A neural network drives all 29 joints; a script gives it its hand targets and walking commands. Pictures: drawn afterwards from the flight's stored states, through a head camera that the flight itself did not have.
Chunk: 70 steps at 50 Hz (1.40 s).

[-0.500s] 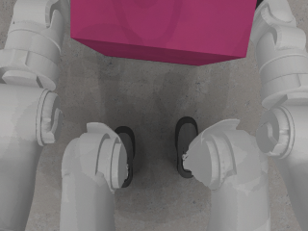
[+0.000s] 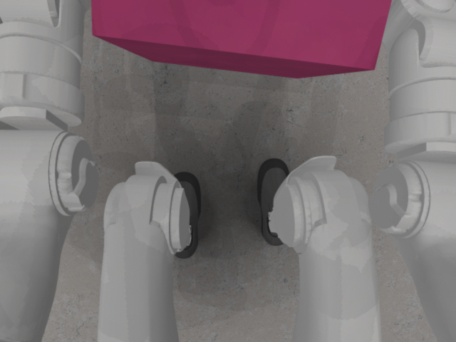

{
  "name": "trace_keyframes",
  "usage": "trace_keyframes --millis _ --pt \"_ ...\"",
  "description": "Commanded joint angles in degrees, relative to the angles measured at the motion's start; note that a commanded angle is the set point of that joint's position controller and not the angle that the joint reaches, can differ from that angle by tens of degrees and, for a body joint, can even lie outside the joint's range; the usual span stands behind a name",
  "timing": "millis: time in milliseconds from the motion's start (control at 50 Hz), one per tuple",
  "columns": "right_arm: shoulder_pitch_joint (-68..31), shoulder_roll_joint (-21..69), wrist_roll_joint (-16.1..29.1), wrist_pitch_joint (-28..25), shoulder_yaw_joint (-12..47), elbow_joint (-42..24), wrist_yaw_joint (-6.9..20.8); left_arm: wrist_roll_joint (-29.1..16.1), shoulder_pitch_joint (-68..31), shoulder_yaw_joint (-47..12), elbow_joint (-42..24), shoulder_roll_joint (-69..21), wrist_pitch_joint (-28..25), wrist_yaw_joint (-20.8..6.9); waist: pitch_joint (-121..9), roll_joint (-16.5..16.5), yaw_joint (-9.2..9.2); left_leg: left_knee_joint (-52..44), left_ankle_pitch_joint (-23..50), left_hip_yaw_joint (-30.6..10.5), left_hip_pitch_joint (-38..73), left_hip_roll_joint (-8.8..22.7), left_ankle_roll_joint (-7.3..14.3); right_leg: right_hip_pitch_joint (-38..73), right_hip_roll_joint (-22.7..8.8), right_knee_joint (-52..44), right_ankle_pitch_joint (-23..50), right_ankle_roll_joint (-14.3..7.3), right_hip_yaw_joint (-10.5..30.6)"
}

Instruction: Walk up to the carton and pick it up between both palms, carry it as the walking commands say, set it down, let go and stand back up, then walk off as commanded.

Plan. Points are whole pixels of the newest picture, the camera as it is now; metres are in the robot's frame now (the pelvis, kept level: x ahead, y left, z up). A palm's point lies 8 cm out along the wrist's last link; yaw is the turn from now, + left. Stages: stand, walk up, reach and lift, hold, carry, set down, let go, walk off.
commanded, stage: reach and lift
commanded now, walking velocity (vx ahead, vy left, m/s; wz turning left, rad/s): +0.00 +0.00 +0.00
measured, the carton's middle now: out of the picture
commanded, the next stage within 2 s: none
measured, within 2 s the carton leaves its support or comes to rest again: neither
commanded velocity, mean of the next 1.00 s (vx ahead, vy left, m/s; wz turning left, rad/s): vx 0.00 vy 0.00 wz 0.00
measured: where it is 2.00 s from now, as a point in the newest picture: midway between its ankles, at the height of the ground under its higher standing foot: (229, 222)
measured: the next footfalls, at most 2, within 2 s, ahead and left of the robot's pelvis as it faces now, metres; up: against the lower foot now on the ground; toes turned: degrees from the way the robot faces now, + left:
none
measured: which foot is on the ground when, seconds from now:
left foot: down 0.00-1.00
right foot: down 0.00-1.00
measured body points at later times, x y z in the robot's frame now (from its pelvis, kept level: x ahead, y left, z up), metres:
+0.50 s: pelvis -0.01 +0.00 +0.04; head +0.36 -0.01 +0.28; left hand +0.60 +0.15 -0.08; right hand +0.55 -0.22 -0.09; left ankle +0.12 +0.10 -0.36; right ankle +0.14 -0.11 -0.36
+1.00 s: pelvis -0.02 +0.00 +0.10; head +0.34 +0.00 +0.36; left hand +0.58 +0.15 -0.01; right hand +0.53 -0.22 -0.01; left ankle +0.12 +0.10 -0.36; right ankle +0.14 -0.11 -0.36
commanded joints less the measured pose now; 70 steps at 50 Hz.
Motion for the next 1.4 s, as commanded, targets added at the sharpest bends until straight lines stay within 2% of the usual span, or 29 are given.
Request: trace_keyframes --millis 0,40,80,280,420,560,780,1160,1380 --pt "-39.73 50.45 5.60 0.14 25.34 -15.52 16.85 -5.73 -31.17 -18.98 -12.96 -58.70 -0.69 -13.82 -106.77 2.16 -3.12 -11.58 13.84 -0.18 30.18 -3.79 0.06 42.18 4.56 -8.32 17.66 0.09 -2.11" --pt "-40.24 49.96 4.98 0.72 25.00 -15.90 17.32 -5.09 -30.17 -18.42 -11.74 -59.57 0.11 -14.01 -106.74 2.65 -3.87 -12.20 14.04 -0.49 31.20 -3.91 -0.12 41.22 4.53 -8.91 17.11 0.03 -2.55" --pt "-40.89 50.08 5.56 0.90 25.98 -18.93 17.74 -5.49 -31.11 -19.32 -14.91 -60.23 0.32 -13.80 -111.28 2.96 -4.09 -12.53 16.73 -0.51 34.38 -4.16 -0.51 42.83 4.62 -9.19 19.42 0.19 -2.84" --pt "-39.05 50.66 5.44 3.33 27.35 -20.94 19.61 -2.83 -28.39 -18.28 -16.99 -60.37 2.44 -12.98 -114.86 2.16 -2.15 -15.75 17.22 -0.26 37.32 -4.76 -0.88 44.91 4.83 -12.13 19.11 0.41 -2.88" --pt "-37.51 51.49 5.09 4.91 27.83 -22.65 19.57 -2.51 -28.76 -19.17 -20.16 -60.76 3.65 -13.68 -120.30 2.25 -2.94 -17.90 17.25 0.00 39.03 -5.13 -1.03 49.51 5.16 -14.61 20.31 0.49 -2.44" --pt "-36.49 52.10 4.07 6.32 27.57 -23.68 19.74 -1.71 -27.61 -19.21 -20.23 -61.74 5.04 -14.71 -121.73 2.26 -3.87 -20.97 15.73 0.00 39.36 -5.57 -1.03 51.37 5.40 -17.80 19.20 0.60 -2.27" --pt "-36.46 53.83 4.11 7.83 28.72 -25.65 21.06 -0.49 -25.88 -19.19 -20.85 -63.50 6.37 -15.23 -125.39 1.82 -2.92 -25.89 15.17 -0.51 44.42 -6.09 -1.02 53.49 6.00 -22.65 16.71 0.89 -2.34" --pt "-32.27 56.15 3.36 9.32 29.64 -27.34 22.08 0.02 -22.80 -20.81 -23.55 -66.43 7.38 -16.08 -129.06 2.19 -3.76 -33.81 14.91 -1.63 52.90 -6.26 -1.34 60.70 6.43 -30.39 15.84 0.86 -1.78" --pt "-29.01 57.90 3.18 9.16 31.15 -28.30 22.46 0.39 -19.41 -21.61 -24.54 -67.63 7.02 -16.37 -128.95 1.60 -2.94 -38.59 15.04 -2.24 57.32 -6.15 -1.43 66.16 6.63 -35.01 16.04 0.93 -1.04"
